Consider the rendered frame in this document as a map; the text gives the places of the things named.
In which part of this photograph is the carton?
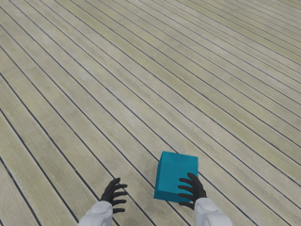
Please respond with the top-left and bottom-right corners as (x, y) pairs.
(153, 151), (198, 203)

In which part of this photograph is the left robot hand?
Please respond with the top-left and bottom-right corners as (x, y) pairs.
(100, 178), (128, 214)

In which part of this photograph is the left robot forearm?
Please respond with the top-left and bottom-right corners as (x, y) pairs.
(77, 201), (113, 226)

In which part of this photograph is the right robot hand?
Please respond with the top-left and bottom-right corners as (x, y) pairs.
(178, 172), (207, 211)

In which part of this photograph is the right robot forearm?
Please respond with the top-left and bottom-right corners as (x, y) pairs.
(194, 197), (233, 226)

